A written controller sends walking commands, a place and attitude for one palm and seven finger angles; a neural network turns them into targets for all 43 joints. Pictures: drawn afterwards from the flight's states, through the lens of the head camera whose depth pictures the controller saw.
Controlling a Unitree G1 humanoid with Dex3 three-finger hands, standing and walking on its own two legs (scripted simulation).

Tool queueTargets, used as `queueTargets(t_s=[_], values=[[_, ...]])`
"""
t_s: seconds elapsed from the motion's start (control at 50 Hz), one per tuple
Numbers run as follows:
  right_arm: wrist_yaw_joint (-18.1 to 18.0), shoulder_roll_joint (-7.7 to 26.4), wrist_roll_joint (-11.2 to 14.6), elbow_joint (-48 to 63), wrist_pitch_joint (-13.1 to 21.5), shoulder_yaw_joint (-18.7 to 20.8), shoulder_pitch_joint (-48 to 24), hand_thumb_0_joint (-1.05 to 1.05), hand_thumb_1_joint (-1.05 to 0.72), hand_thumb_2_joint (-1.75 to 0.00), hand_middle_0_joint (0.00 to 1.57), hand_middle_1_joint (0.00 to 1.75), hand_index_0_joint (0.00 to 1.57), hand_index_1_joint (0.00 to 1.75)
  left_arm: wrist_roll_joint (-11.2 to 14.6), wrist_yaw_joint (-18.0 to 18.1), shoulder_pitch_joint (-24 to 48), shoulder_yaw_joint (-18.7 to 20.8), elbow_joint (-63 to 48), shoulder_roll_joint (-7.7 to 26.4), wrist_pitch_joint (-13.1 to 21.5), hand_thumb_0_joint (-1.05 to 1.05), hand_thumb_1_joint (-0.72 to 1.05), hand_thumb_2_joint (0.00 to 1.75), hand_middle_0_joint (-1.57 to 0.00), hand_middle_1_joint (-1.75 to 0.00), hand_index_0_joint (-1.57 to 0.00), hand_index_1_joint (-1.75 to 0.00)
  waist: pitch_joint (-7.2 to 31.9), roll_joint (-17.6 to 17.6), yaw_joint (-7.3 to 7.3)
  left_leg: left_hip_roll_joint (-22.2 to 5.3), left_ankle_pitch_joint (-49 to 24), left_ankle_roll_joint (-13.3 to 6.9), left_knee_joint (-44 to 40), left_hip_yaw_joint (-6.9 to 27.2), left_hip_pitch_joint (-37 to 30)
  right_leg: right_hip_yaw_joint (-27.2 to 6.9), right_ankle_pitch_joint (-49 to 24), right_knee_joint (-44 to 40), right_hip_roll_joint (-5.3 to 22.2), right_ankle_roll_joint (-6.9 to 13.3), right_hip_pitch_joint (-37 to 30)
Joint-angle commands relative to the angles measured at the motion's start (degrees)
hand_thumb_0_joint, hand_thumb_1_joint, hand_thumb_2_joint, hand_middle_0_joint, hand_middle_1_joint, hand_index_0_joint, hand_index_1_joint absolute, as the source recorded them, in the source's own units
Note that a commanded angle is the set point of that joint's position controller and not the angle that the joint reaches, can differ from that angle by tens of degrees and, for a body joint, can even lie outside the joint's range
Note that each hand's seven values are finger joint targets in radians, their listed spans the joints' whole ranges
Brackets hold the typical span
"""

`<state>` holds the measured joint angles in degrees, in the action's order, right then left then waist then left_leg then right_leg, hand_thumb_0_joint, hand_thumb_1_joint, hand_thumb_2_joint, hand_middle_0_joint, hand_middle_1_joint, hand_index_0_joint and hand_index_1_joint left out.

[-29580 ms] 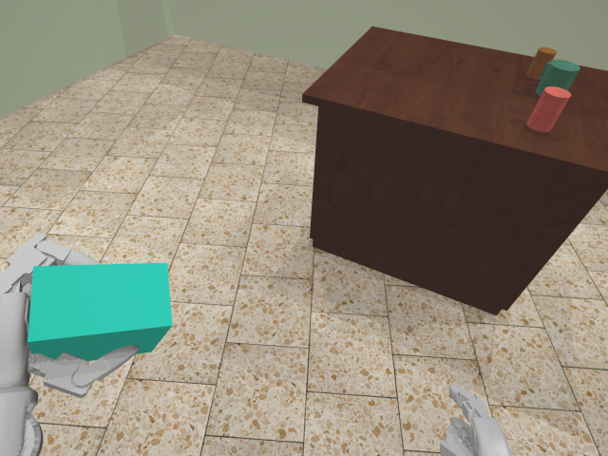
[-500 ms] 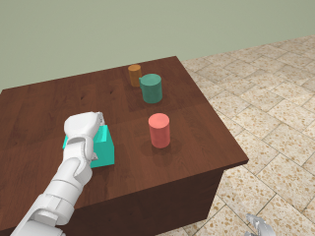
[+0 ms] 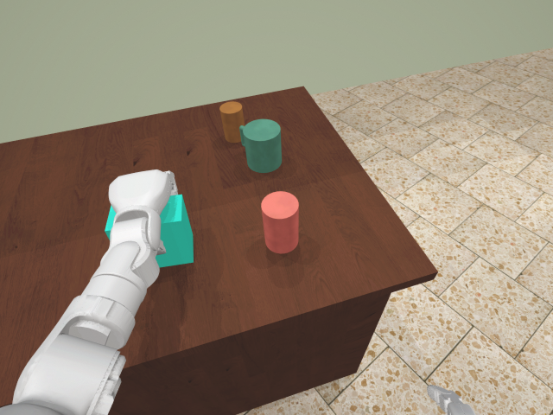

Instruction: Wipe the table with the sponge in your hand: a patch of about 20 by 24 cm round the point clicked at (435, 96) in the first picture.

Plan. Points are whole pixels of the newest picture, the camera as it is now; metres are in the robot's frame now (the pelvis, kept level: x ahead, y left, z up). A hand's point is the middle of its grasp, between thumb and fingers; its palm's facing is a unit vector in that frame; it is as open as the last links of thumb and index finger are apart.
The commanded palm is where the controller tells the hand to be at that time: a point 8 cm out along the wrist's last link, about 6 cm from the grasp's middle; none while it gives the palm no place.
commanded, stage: wipe forward along the third lane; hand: left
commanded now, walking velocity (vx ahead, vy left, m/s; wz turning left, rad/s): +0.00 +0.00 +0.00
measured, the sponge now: (156, 240) +0.39 +0.24 +0.02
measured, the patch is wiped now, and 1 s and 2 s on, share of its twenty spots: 0.90 0.95 0.95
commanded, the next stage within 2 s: wipe back along the third lane in 0.38 s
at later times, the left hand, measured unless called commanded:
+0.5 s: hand (146, 194) +0.45 +0.26 +0.07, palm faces -0.08 -0.02 -1.00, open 10.4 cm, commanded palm +0.43 +0.26 +0.11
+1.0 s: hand (143, 206) +0.42 +0.26 +0.07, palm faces -0.02 -0.04 -1.00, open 10.4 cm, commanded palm +0.38 +0.24 +0.11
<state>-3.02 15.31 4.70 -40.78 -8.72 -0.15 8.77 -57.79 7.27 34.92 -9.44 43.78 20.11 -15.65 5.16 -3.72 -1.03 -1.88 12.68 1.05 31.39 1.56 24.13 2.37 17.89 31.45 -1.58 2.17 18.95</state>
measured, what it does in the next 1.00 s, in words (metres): stands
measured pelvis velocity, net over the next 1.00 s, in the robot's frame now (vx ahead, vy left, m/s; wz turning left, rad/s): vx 0.02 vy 0.03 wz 0.00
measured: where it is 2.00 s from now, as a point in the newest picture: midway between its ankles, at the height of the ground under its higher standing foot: outside the picture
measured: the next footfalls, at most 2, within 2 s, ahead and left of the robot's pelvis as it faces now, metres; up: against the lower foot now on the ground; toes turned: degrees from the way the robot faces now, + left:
none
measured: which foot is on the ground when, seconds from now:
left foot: down 0.00-1.00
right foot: down 0.00-1.00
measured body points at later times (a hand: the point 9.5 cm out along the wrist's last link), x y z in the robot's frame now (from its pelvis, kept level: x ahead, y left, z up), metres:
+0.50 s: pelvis +0.00 +0.02 +0.00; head +0.04 +0.02 +0.45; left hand +0.45 +0.26 +0.12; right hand +0.09 -0.24 -0.14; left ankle +0.03 +0.14 -0.73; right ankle -0.02 -0.10 -0.73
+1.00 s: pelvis +0.02 +0.03 +0.00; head +0.03 +0.02 +0.45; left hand +0.42 +0.26 +0.12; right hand +0.19 -0.21 -0.11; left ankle +0.03 +0.14 -0.73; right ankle -0.02 -0.10 -0.73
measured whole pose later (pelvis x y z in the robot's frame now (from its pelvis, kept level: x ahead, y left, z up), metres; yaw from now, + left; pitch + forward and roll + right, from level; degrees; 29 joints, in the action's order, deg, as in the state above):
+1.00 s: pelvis +0.02 +0.03 +0.00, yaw +0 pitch +7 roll -1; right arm -0.3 14.4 4.9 -39.0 -12.0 0.3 7.4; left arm -56.6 9.9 34.7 -12.3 41.7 18.2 -22.6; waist 6.8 -3.3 -1.4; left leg -0.5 14.9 -0.8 32.2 0.6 24.2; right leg 1.5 18.1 28.6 -0.1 0.0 17.4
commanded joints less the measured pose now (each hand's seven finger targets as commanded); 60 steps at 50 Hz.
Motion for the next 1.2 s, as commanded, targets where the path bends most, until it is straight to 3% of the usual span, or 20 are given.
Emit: queueTargets(t_s=[0.0,0.06,0.12,0.22,0.28,0.32,0.44,0.46,0.52,0.54,0.58,0.64,0.72,0.82,0.84,0.86,0.94,1.0,1.14,1.18], values=[[0.0,7.1,-0.3,6.7,1.9,2.3,-3.8,0.0,-0.9,-0.9,0.2,0.3,0.2,0.3,-3.3,3.2,22.4,3.9,-2.8,14.1,-1.0,0.0,0.1,1.3,-1.2,-1.6,-1.2,-1.6,12.7,5.0,1.3,3.2,-6.1,-4.0,-1.6,-2.3,-8.1,-1.3,-14.0,-5.8,-0.1,0.3,-0.2],[0.0,7.3,-0.4,6.3,1.9,2.3,-3.2,0.0,-0.9,-0.9,0.2,0.3,0.2,0.3,-2.5,3.8,23.0,3.9,-0.1,14.2,-1.1,0.0,0.1,1.3,-1.2,-1.6,-1.2,-1.6,12.7,5.9,1.58,3.3,-5.3,-4.2,-1.5,-2.6,-7.1,-1.4,-13.5,-6.1,-0.1,0.1,-0.3],[0.0,7.7,-0.5,5.8,1.7,2.5,-2.2,0.0,-0.9,-0.9,0.2,0.3,0.2,0.3,-2.7,4.2,24.6,5.6,1.9,16.6,-0.9,0.0,0.1,1.3,-1.2,-1.6,-1.2,-1.6,14.0,6.7,1.76,3.1,-6.2,-4.2,-1.4,-2.4,-6.7,-1.4,-14.9,-5.7,-0.1,0.0,-1.2],[0.5,7.9,-0.5,5.1,1.7,2.6,-0.3,0.0,-0.9,-0.9,0.2,0.3,0.2,0.3,-4.1,4.2,29.5,4.1,4.5,16.2,-0.5,0.0,0.1,1.3,-1.2,-1.6,-1.2,-1.6,13.7,3.8,3.06,2.7,-6.0,-4.3,-1.3,-2.0,-7.2,-0.7,-12.5,-5.5,-0.5,0.3,1.8],[0.7,8.0,-0.7,4.9,1.5,2.8,0.8,0.0,-0.9,-0.9,0.2,0.3,0.2,0.3,-4.2,4.3,28.6,5.3,6.7,17.3,-0.4,0.0,0.1,1.3,-1.2,-1.6,-1.2,-1.6,14.9,3.5,2.65,2.7,-6.4,-4.1,-1.0,-1.8,-7.0,-0.6,-12.7,-5.3,-0.7,0.5,1.7],[0.8,8.0,-0.7,4.7,1.6,3.0,1.3,0.0,-0.9,-0.9,0.2,0.3,0.2,0.3,-3.7,4.3,31.5,4.4,6.7,16.1,0.1,0.0,0.1,1.3,-1.2,-1.6,-1.2,-1.6,15.0,3.0,3.44,2.3,-7.2,-4.1,-0.8,-1.6,-7.6,-0.3,-13.2,-4.9,-0.9,0.5,2.7],[1.1,8.3,-1.1,3.9,1.6,3.4,3.4,0.0,-0.9,-0.9,0.2,0.3,0.2,0.3,-3.9,5.1,32.0,5.4,9.8,16.6,0.9,0.0,0.1,1.3,-1.2,-1.6,-1.2,-1.6,16.9,4.7,3.86,2.0,-8.6,-4.1,-0.1,-1.2,-7.4,0.0,-14.1,-4.3,-1.2,0.5,3.3],[1.3,8.2,-1.2,3.9,1.6,3.5,3.4,0.0,-0.9,-0.9,0.2,0.3,0.2,0.3,-3.9,5.1,32.3,4.4,9.7,15.2,1.0,0.0,0.1,1.3,-1.2,-1.6,-1.2,-1.6,16.9,4.0,3.92,1.9,-9.1,-4.1,0.1,-1.5,-7.6,0.0,-14.8,-4.2,-1.2,0.6,3.7],[2.0,7.9,-1.4,4.4,1.2,3.9,3.1,0.0,-0.9,-0.9,0.2,0.3,0.2,0.3,-3.6,5.2,27.7,3.9,8.5,12.4,1.5,0.0,0.1,1.3,-1.2,-1.6,-1.2,-1.6,18.2,2.9,2.66,1.7,-11.9,-3.8,0.5,-1.3,-9.1,0.4,-16.5,-3.7,-1.4,0.9,3.2],[2.3,7.5,-1.4,4.9,1.1,4.0,2.9,0.0,-0.9,-0.9,0.2,0.3,0.2,0.3,-3.2,5.1,25.9,2.4,7.2,10.0,1.4,0.0,0.1,1.3,-1.2,-1.6,-1.2,-1.6,18.5,1.6,2.3,1.7,-12.2,-3.8,0.5,-1.3,-9.9,0.7,-16.0,-3.7,-1.6,1.1,3.6],[2.6,7.6,-1.4,5.3,0.7,4.2,2.4,0.0,-0.9,-0.9,0.2,0.3,0.2,0.3,-2.6,5.4,22.1,3.6,5.9,10.2,1.1,0.0,0.1,1.3,-1.2,-1.6,-1.2,-1.6,19.0,2.4,1.34,1.6,-12.9,-3.8,0.4,-1.5,-9.9,0.5,-16.7,-3.9,-1.7,1.2,2.2],[2.8,7.6,-1.0,5.9,0.3,4.1,0.6,0.0,-0.9,-0.9,0.2,0.3,0.2,0.3,-1.3,5.8,20.2,2.7,3.7,8.5,-0.2,0.0,0.1,1.3,-1.2,-1.6,-1.2,-1.6,17.0,4.9,1.43,1.5,-12.2,-3.9,-0.2,-1.3,-9.4,0.8,-16.7,-4.4,-1.6,1.0,1.5],[2.9,7.3,-0.3,6.5,0.0,3.6,-2.3,0.0,-0.9,-0.9,0.2,0.3,0.2,0.3,-0.5,5.4,20.3,0.1,0.7,6.3,-2.9,0.0,0.1,1.3,-1.2,-1.6,-1.2,-1.6,13.7,3.6,1.65,1.6,-9.5,-4.1,-1.4,-1.0,-9.9,1.1,-13.0,-5.5,-1.5,1.0,2.4],[2.5,7.1,0.0,7.8,-0.8,3.0,-4.7,0.0,-0.9,-0.9,0.2,0.3,0.2,0.3,0.3,3.9,16.7,-0.1,-2.8,6.4,-5.7,0.0,0.1,1.3,-1.2,-1.6,-1.2,-1.6,15.0,3.4,0.32,1.9,-10.5,-4.0,-2.0,-0.8,-11.5,1.3,-13.5,-5.8,-1.5,1.2,-0.2],[2.5,6.9,0.1,8.1,-0.8,2.9,-5.1,0.0,-0.9,-0.9,0.2,0.3,0.2,0.3,0.5,3.3,17.1,-1.7,-3.8,4.9,-6.0,0.0,0.1,1.3,-1.2,-1.6,-1.2,-1.6,14.6,3.5,0.84,1.9,-10.6,-4.1,-1.9,-1.0,-12.0,1.3,-13.9,-6.0,-1.4,1.2,0.0],[2.4,7.0,0.0,8.1,-0.9,2.8,-5.4,0.0,-0.9,-0.9,0.2,0.3,0.2,0.3,0.2,3.0,16.0,-1.1,-4.0,5.5,-6.3,0.0,0.1,1.3,-1.2,-1.6,-1.2,-1.6,14.6,4.4,0.52,2.0,-10.7,-4.1,-2.0,-0.8,-12.0,1.2,-14.1,-6.0,-1.4,1.2,-0.4],[2.6,6.6,0.1,9.5,-1.2,2.6,-7.0,0.0,-0.9,-0.9,0.2,0.3,0.2,0.3,0.2,1.5,12.8,-4.2,-8.7,1.7,-6.8,0.0,0.1,1.3,-1.2,-1.6,-1.2,-1.6,14.2,3.8,0.29,2.1,-13.2,-4.1,-1.7,-0.6,-13.7,1.6,-16.4,-5.8,-1.4,1.5,-1.0],[2.9,6.5,0.0,10.4,-1.3,2.6,-8.0,0.0,-0.9,-0.9,0.2,0.3,0.2,0.3,0.4,0.8,8.5,-3.2,-13.0,2.3,-6.5,0.0,0.1,1.3,-1.2,-1.6,-1.2,-1.6,16.0,4.4,-0.44,2.2,-17.7,-4.0,-0.9,-0.6,-15.1,1.6,-21.5,-4.9,-1.2,1.6,-3.7],[3.7,6.3,0.2,12.8,-1.4,1.7,-11.2,0.0,-0.9,-0.9,0.2,0.3,0.2,0.3,2.2,0.3,-4.2,-1.7,-23.5,3.1,-7.7,0.0,0.1,1.3,-1.2,-1.6,-1.2,-1.6,13.6,5.9,-2.09,2.7,-21.8,-3.6,-0.6,-1.3,-14.6,1.1,-29.4,-4.5,-0.9,1.2,-7.5],[3.7,6.3,0.2,12.8,-1.5,1.4,-12.0,0.0,-0.9,-0.9,0.2,0.3,0.2,0.3,2.1,-0.1,-3.7,-2.6,-25.8,2.7,-8.9,0.0,0.1,1.3,-1.2,-1.6,-1.2,-1.6,12.4,6.5,-1.71,2.7,-22.0,-3.6,-0.7,-1.3,-14.7,1.1,-30.1,-4.6,-0.9,1.2,-7.3]])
